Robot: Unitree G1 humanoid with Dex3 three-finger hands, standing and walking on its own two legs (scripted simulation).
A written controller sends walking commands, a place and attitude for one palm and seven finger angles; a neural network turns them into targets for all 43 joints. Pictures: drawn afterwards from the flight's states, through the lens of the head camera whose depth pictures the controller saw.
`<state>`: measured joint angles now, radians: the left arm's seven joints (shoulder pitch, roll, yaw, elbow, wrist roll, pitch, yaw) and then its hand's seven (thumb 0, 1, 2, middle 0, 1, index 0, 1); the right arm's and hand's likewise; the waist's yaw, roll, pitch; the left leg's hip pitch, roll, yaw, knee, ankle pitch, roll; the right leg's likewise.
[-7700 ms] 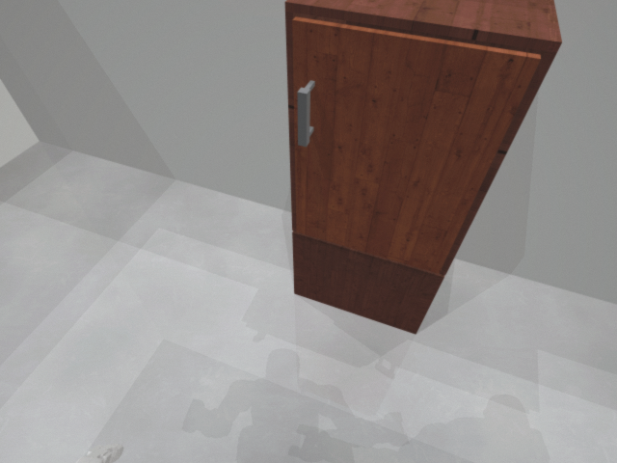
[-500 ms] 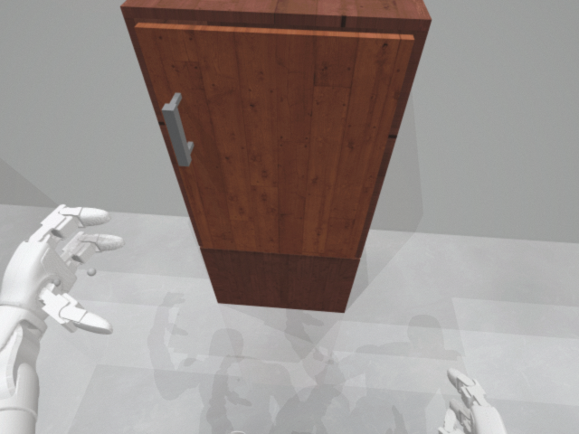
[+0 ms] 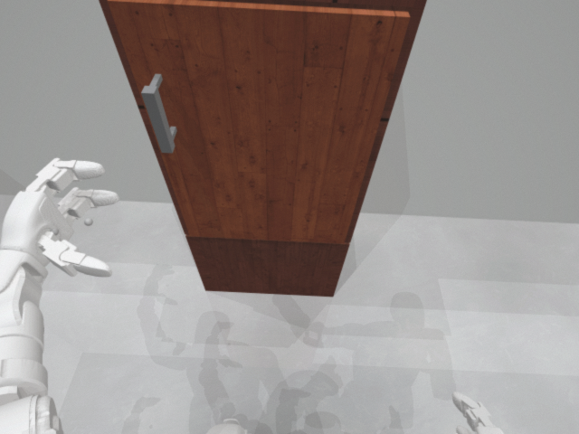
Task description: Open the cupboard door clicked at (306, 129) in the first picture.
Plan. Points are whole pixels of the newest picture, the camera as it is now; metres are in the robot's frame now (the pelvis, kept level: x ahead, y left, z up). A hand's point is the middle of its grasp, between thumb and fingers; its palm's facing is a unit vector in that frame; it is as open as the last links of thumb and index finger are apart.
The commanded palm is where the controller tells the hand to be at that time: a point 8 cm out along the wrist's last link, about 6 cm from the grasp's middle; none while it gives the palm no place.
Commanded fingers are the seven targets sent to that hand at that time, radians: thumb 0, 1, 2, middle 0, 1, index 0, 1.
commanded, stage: move the hooked fingers beside the handle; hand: left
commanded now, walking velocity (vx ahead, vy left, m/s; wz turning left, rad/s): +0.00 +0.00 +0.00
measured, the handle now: (162, 114) +0.60 +0.24 +0.08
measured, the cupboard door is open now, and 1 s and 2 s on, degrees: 0 0 0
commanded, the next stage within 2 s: slide the fingers in behind the handle in 1.94 s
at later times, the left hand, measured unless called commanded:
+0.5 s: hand (110, 175) +0.44 +0.28 +0.09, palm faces -0.02 -1.00 +0.01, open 14.0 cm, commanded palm +0.43 +0.33 +0.09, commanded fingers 0.00 -0.50 0.30 -0.30 -1.20 -0.30 -1.20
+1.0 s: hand (120, 141) +0.52 +0.28 +0.10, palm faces -0.02 -1.00 -0.01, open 14.0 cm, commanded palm +0.52 +0.33 +0.09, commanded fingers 0.00 -0.50 0.30 -0.30 -1.20 -0.30 -1.20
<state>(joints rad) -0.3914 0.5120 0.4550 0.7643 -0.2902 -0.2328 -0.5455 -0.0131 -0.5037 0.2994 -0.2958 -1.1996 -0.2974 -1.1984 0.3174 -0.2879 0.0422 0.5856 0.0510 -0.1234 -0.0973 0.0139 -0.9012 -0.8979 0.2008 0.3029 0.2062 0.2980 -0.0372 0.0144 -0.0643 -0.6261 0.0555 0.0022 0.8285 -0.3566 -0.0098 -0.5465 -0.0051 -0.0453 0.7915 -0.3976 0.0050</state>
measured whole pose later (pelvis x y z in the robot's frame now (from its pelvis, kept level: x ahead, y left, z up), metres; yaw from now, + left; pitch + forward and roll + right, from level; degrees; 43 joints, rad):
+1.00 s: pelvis +0.00 +0.01 -0.02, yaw -2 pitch +21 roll -4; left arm -1.01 0.84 0.52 1.30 -0.09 -0.27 -0.53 -0.01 -0.50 0.30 -0.29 -1.20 -0.30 -1.20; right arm 0.41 -0.30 0.06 0.60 0.02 0.06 -0.08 0.01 -0.90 -0.90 0.20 0.30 0.21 0.30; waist -0.19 0.01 -0.07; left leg -0.94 0.09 -0.01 0.98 -0.41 0.00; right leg -0.84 0.02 -0.04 0.89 -0.41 0.02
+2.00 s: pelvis +0.01 +0.02 -0.03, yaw -3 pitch +23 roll -5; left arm -1.07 0.87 0.52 1.31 -0.06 -0.25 -0.50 -0.01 -0.50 0.30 -0.30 -1.20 -0.30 -1.20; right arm 0.41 -0.28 0.08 0.57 0.01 0.11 -0.05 0.00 -0.90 -0.90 0.20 0.30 0.21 0.30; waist -0.21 0.02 -0.07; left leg -0.99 0.09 -0.02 1.02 -0.43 0.01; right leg -0.88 0.03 -0.05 0.90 -0.42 0.03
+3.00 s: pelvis +0.01 +0.01 -0.03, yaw -3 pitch +22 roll -5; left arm -1.02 0.69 0.46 1.24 -0.08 -0.30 -0.36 -0.01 -0.50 0.30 -0.29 -1.20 -0.30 -1.20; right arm 0.43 -0.27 0.05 0.61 0.00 0.09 -0.02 0.01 -0.90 -0.90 0.20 0.30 0.21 0.30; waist -0.20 0.03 -0.09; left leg -0.95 0.09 -0.01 1.00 -0.43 0.00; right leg -0.85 0.03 -0.04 0.89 -0.43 0.02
